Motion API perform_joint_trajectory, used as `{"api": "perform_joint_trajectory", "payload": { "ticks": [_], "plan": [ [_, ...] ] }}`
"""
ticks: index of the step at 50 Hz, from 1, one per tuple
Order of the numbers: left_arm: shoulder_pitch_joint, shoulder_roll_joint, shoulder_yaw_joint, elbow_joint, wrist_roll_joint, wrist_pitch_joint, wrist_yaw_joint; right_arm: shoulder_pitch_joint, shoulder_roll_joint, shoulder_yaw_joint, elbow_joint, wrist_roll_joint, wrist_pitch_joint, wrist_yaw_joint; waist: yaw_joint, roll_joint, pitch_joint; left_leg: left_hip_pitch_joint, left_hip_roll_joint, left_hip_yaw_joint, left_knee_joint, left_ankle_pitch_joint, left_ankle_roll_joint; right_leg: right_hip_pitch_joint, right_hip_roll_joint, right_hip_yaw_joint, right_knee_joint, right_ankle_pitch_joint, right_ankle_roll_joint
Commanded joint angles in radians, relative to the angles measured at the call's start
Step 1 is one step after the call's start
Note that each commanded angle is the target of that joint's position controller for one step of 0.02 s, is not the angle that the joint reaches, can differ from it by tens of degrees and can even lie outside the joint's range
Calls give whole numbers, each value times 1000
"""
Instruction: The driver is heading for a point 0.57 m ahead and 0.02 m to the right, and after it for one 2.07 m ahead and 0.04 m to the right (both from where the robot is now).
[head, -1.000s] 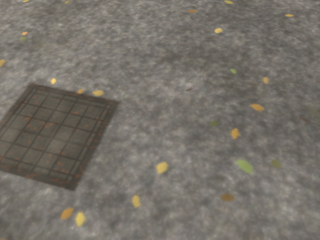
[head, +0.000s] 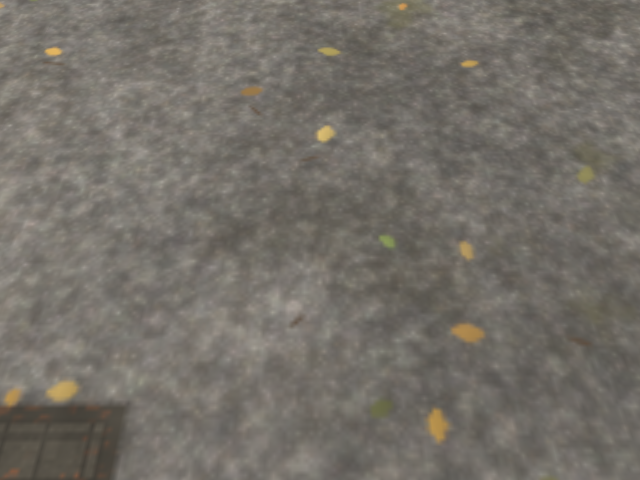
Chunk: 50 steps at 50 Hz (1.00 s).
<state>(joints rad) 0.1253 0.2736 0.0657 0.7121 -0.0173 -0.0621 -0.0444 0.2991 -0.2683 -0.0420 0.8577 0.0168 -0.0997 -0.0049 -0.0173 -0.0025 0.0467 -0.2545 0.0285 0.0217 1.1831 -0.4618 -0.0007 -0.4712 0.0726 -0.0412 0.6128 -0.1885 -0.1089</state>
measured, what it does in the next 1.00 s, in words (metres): walks ahead: left foot, then right foot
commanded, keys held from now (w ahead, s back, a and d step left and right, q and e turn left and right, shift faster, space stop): w+e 0.18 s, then w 0.40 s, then no key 0.42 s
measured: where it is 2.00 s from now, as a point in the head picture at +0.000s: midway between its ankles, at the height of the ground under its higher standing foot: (340, 430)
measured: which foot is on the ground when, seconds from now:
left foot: up 0.00-0.38, down 0.40-0.88, up 0.90-1.00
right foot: down 0.00-0.42, up 0.44-0.84, down 0.86-1.00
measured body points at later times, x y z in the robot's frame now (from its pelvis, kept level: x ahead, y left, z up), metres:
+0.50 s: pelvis +0.29 +0.04 +0.01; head +0.31 +0.04 +0.46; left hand +0.41 +0.29 -0.11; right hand +0.41 -0.25 -0.07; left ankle +0.37 +0.12 -0.72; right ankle +0.14 -0.06 -0.64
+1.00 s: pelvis +0.47 -0.03 +0.01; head +0.50 -0.05 +0.46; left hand +0.70 +0.16 -0.08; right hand +0.49 -0.31 -0.13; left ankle +0.43 +0.12 -0.67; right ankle +0.54 -0.15 -0.72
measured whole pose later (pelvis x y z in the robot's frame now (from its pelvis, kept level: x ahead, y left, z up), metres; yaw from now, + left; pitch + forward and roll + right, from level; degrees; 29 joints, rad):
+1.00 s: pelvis +0.47 -0.03 +0.01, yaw -12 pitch +2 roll +0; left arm 0.10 0.21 0.03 0.71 0.02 -0.04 -0.01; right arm 0.25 -0.28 -0.03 0.85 0.00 -0.01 -0.01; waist -0.03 0.03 0.02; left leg -0.36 0.02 -0.04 0.93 -0.58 -0.05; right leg -0.42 0.02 -0.01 0.49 -0.10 -0.04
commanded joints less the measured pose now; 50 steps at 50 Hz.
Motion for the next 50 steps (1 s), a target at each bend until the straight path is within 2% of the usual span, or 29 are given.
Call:
{"api": "perform_joint_trajectory", "payload": {
  "ticks": [1, 2, 5, 8, 11, 14, 16, 18, 19, 20, 21, 22, 23, 24, 25, 26, 29, 33, 35, 38, 40, 42, 43, 44, 45, 46, 47, 48, 50],
  "plan": [
    [148, 126, 40, -35, 0, -10, 14, -100, -131, -24, -142, -4, -66, 1, 60, 25, -155, -509, 62, -114, 82, 98, 21, 530, -296, 499, -317, 174, -217],
    [105, 101, 31, -54, 9, -11, 16, -78, -142, -34, -143, -18, -53, -2, 21, 10, -132, -432, 85, -118, 30, 125, 12, 425, -269, 441, -341, 243, -209],
    [97, 121, 36, -64, 6, -15, 26, -58, -107, -34, -158, -33, -16, -4, -15, -10, -96, -363, 89, -91, -97, 169, -33, 269, -227, 364, -387, 338, -212],
    [139, 155, 46, -55, 0, -10, 46, -169, -76, -21, -198, -38, -7, -7, 17, -33, -61, -354, 58, -66, -313, 343, -64, 197, -174, 290, -388, 333, -176],
    [186, 148, 43, -39, -5, -1, 54, -267, -53, -8, -216, -27, -15, 6, 70, -75, -66, -278, 10, -49, -543, 541, -61, 194, -140, 255, -361, 228, -125],
    [245, 142, 37, -10, -7, 0, 52, -328, -75, -12, -236, -15, -27, 22, 103, -90, -58, -266, 2, -63, -626, 568, -38, 272, -192, 315, -325, 156, -115],
    [257, 143, 37, -2, -4, 2, 53, -336, -103, -22, -248, -15, -36, 30, 97, -98, -53, -273, 0, -71, -670, 495, -6, 351, -232, 369, -277, 156, -104],
    [238, 151, 39, 0, 0, 7, 53, -286, -120, -32, -243, -15, -42, 30, 60, -124, -54, -212, -12, -53, -704, 417, 30, 391, -248, 394, -224, 235, -84],
    [224, 138, 34, -5, 2, 9, 53, -203, -138, -45, -221, -19, -45, 26, 16, -120, -90, -99, -29, -31, -740, 416, 57, 391, -211, 374, -143, 357, -64],
    [210, 103, 19, -19, 10, 7, 50, -72, -176, -59, -201, -32, -49, 20, -46, -86, -199, 114, 53, -103, -711, 451, 112, 328, -158, 324, 47, 374, -32],
    [303, 51, 1, -32, 6, -3, 52, 76, -260, -82, -181, -45, -46, 17, -57, 107, -358, 490, 253, -415, -702, 401, 249, 29, -32, 213, 392, 139, 39],
    [359, 48, -8, -23, -9, -13, 51, 156, -240, -85, -134, -20, -33, 29, -60, 328, -403, 615, 374, -769, -846, 162, 336, -214, 28, 190, 622, -373, 76],
    [282, 131, 11, -28, -21, -18, 48, 118, -166, -62, -143, -1, -29, 29, -76, 197, -263, 527, 353, -742, -883, -10, 295, -323, -30, 237, 710, -344, 70],
    [182, 141, 11, -50, -18, -18, 46, 54, -134, -50, -157, -7, -19, 26, -70, 103, -155, 398, 314, -601, -896, 10, 256, -337, -79, 192, 711, -259, 68],
    [127, 127, 9, -66, 0, -19, 44, 2, -116, -40, -161, -17, -13, 27, -44, 51, -74, 264, 270, -502, -928, 108, 244, -318, -116, 159, 645, -192, 68],
    [119, 117, 14, -67, 12, -18, 44, -29, -95, -32, -163, -24, -14, 28, -16, 56, -50, 186, 235, -437, -952, 197, 233, -274, -150, 154, 578, -143, 69],
    [159, 68, 6, -53, 9, -7, 41, -36, -99, -31, -149, -19, -20, 31, 18, 103, -58, 97, 182, -307, -1003, 372, 237, -189, -172, 115, 477, -90, 87],
    [74, 23, -11, -71, 25, -11, 47, -33, -141, -39, -117, -19, -8, 16, 12, 75, -60, 73, 147, -126, -968, 874, 217, -122, -152, 69, 215, 61, 124],
    [21, 15, -15, -73, 21, -15, 42, 1, -150, -39, -96, -12, 5, 9, -15, 89, -81, 80, 123, -74, -949, 904, 191, -54, -121, 46, 91, 191, 125],
    [-43, 30, -9, -89, 17, -15, 31, 40, -151, -35, -65, -5, 22, 4, -37, 99, -90, 135, 140, -87, -905, 847, 177, -12, -95, 57, -18, 254, 112],
    [-54, 51, -1, -99, 22, -18, 23, 27, -158, -37, -58, -1, 31, 2, -24, 106, -93, 168, 162, -116, -849, 819, 164, 15, -87, 68, -72, 209, 86],
    [33, 75, 13, -68, 35, -23, 24, -2, -150, -34, -57, 4, 37, -2, 29, 86, -129, 168, 128, -115, -736, 785, 126, 159, -65, 51, -187, 288, 51],
    [87, 129, 27, -57, 43, -26, 33, 26, -127, -26, -57, -9, 31, -3, 38, 32, -181, 117, 71, -86, -626, 709, 82, 305, -132, 102, -189, 585, 16],
    [144, 182, 33, -62, 65, -21, 43, 111, -66, -3, -63, -35, 19, 2, 14, -119, -308, -88, 2, -55, -413, 362, 27, 600, -327, 281, -87, 964, -98],
    [171, 112, 14, -51, 57, -6, 44, 191, -29, 18, -36, -28, 24, 6, 26, -248, -425, -205, -37, -76, -212, -184, -24, 702, -474, 447, -104, 1004, -236],
    [178, 64, 0, -37, 34, 7, 37, 149, -102, -1, -30, -12, 41, 8, 45, -178, -399, -241, -10, -117, -147, -260, -40, 632, -439, 468, -149, 769, -225],
    [123, 60, -4, -35, 24, 13, 34, 80, -119, -9, -45, -6, 61, 3, 38, -122, -301, -285, 14, -108, -122, -222, -52, 539, -400, 433, -193, 563, -184],
    [59, 59, -8, -39, 25, 17, 32, 36, -113, -12, -49, -9, 82, -6, 24, -82, -230, -282, 33, -101, -149, -177, -61, 424, -372, 398, -236, 418, -154],
    [-51, 86, -1, -46, 40, 27, 35, 32, -94, -13, -45, -18, 117, -23, -26, -123, -154, -151, 48, -83, -273, -77, -77, 197, -310, 314, -317, 210, -109]
  ]
}}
